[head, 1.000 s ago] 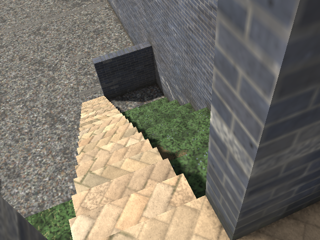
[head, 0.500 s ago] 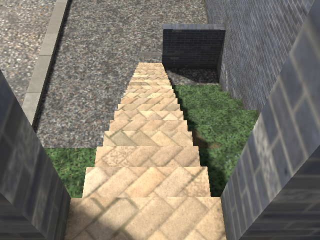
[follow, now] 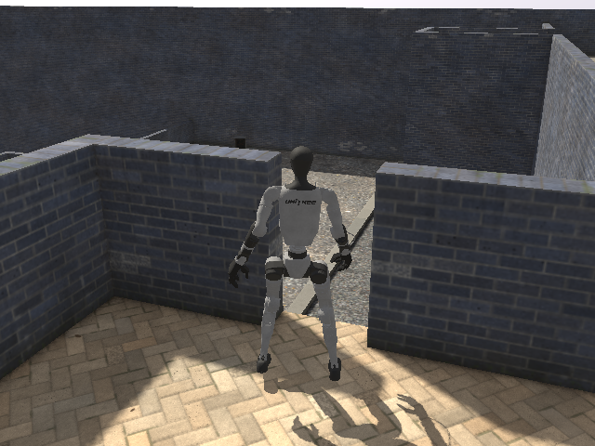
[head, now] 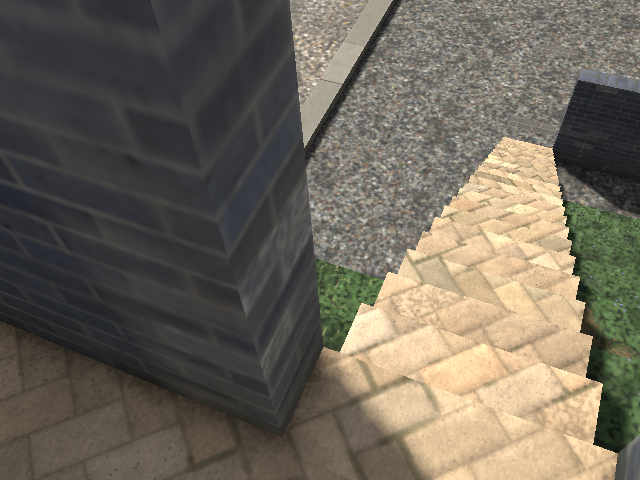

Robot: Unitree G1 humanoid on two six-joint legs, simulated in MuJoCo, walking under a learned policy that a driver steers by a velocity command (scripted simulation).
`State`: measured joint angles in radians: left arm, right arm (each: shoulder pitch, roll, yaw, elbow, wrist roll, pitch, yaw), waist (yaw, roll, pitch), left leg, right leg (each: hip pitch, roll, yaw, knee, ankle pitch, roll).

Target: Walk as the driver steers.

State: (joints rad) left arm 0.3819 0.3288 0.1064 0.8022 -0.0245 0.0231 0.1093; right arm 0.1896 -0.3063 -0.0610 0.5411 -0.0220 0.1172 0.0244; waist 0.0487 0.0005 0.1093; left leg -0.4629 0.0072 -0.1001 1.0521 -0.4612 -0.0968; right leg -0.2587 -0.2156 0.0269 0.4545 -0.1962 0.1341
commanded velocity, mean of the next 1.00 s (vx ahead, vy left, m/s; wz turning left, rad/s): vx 0.00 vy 0.04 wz -0.68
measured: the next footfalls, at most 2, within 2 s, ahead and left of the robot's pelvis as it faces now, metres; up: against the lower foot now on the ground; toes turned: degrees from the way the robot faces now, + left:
left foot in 0.08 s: +0.01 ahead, +0.21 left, +0.00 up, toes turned -5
right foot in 0.88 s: -0.17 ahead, -0.05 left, +0.00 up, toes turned -48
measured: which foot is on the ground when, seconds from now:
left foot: up 0.00-0.06, down 0.08-0.88, up 0.90-1.00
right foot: down 0.00-0.08, up 0.10-0.86, down 0.88-1.00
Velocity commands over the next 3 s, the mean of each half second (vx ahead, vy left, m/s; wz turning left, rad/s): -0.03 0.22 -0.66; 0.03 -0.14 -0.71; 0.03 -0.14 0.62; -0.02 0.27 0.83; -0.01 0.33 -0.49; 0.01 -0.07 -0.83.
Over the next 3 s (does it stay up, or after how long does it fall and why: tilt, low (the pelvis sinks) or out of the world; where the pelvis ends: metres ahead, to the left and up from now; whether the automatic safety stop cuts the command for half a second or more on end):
stays up -0.31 0.22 0.00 its command is cut before an obstacle from the start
